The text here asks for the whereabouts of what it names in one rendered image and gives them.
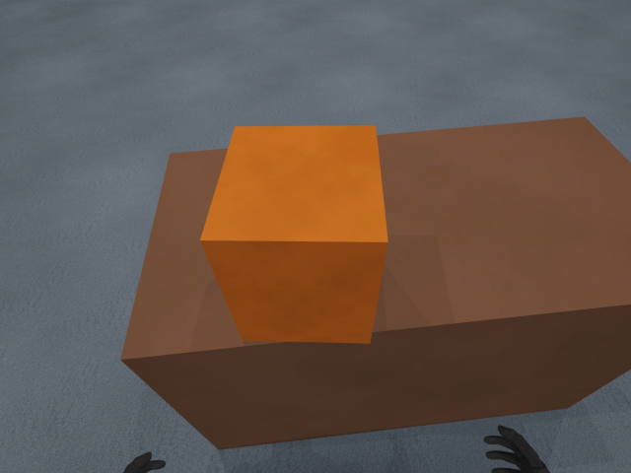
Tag carton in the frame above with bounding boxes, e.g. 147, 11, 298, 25
200, 125, 388, 344

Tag left robot hand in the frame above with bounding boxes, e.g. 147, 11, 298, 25
123, 451, 166, 473

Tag pedestal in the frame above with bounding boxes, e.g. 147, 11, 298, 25
120, 116, 631, 449

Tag right robot hand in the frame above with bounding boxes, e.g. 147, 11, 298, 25
484, 426, 550, 473

